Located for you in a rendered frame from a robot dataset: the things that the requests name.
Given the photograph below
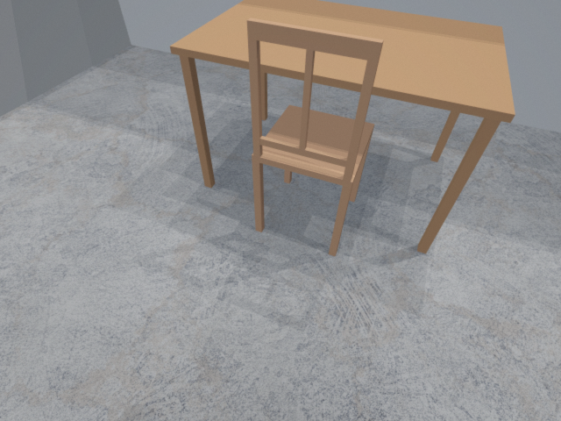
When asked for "table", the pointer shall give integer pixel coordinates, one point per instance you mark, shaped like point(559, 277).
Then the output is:
point(443, 63)

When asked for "chair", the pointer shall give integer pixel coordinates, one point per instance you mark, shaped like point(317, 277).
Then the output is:
point(312, 143)

